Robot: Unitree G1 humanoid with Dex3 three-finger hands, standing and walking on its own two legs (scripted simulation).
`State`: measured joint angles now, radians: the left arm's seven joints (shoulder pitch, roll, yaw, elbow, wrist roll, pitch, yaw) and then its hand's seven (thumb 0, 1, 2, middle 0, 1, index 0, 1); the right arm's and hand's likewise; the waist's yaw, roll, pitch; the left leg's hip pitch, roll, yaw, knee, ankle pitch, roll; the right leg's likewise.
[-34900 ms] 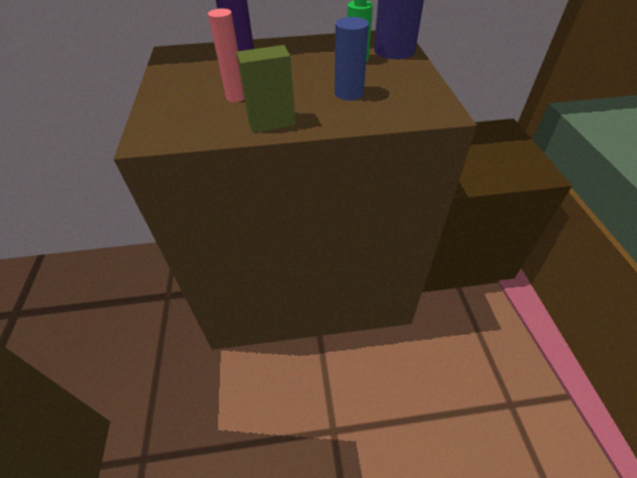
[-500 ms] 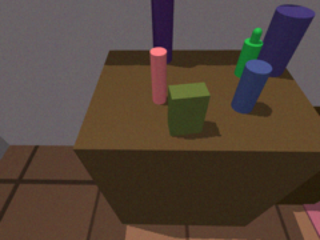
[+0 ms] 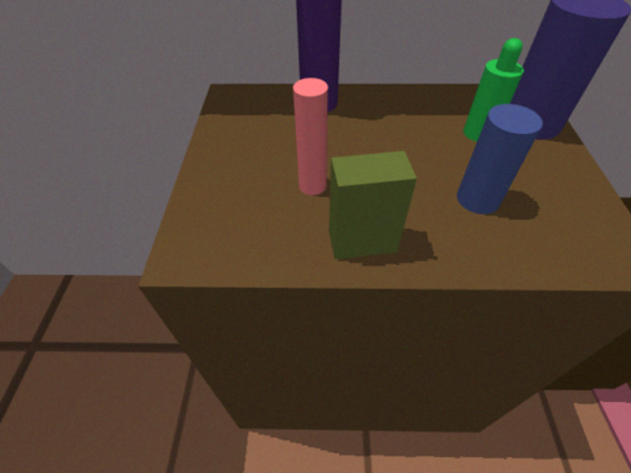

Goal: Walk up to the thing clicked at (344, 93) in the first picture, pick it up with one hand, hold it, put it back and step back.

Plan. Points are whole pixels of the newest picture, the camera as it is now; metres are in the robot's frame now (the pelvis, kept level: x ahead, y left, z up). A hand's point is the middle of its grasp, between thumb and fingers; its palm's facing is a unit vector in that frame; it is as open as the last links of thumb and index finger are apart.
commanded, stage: step back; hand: right
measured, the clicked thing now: (494, 162) +0.50 -0.23 +0.11
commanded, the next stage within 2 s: none
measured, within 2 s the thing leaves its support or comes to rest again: neither
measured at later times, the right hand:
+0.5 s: hand out of the picture -0.03 -0.24 -0.15, palm faces -0.05 +0.90 -0.43, open 7.3 cm
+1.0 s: hand out of the picture -0.12 -0.26 -0.17, palm faces -0.01 +0.92 -0.39, open 7.3 cm
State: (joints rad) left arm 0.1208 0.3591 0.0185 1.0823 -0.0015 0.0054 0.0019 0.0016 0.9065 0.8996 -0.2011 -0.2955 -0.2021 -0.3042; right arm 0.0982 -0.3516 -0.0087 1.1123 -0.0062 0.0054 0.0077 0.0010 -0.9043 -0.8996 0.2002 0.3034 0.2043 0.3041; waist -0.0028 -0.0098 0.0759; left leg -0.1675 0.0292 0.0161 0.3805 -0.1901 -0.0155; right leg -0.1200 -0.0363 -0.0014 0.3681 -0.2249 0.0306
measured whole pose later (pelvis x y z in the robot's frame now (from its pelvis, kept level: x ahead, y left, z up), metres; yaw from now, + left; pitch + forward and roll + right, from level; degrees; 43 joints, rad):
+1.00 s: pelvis -0.21 +0.01 -0.02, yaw -2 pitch -1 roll +1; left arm 0.14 0.35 0.06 0.78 0.04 0.04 0.01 0.00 0.90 0.90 -0.20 -0.30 -0.20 -0.30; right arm 0.16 -0.41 -0.03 0.88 0.00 0.04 -0.03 0.00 -0.91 -0.90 0.20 0.30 0.20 0.30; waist 0.02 0.02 0.16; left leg -0.40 -0.08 -0.10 1.02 -0.52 -0.02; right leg -0.32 0.00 0.03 0.62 -0.27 -0.02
